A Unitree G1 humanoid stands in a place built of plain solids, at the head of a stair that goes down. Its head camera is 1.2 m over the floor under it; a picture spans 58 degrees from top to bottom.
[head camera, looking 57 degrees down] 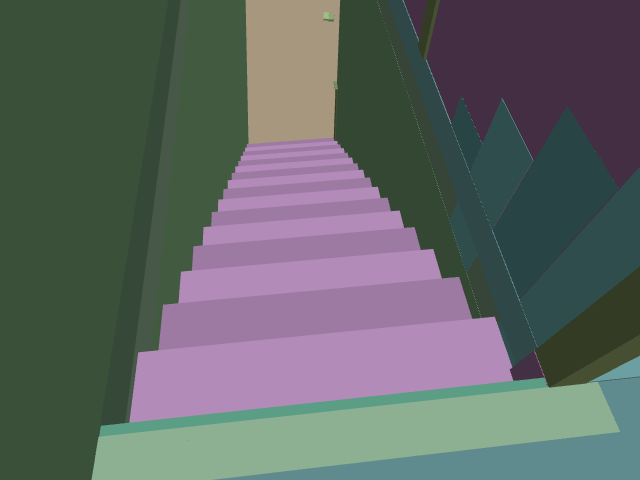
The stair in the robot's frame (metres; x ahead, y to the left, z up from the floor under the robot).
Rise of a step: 0.19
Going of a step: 0.26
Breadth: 1.20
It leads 6 degrees to the left of straight ahead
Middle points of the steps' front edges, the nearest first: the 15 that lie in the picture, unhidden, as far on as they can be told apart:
0.27 -0.03 0.00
0.53 0.00 -0.19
0.78 0.02 -0.38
1.04 0.05 -0.56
1.29 0.08 -0.75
1.55 0.10 -0.94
1.80 0.13 -1.13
2.06 0.16 -1.32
2.31 0.18 -1.51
2.57 0.21 -1.70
2.82 0.24 -1.89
3.08 0.26 -2.07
3.33 0.29 -2.26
3.59 0.32 -2.45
3.84 0.34 -2.64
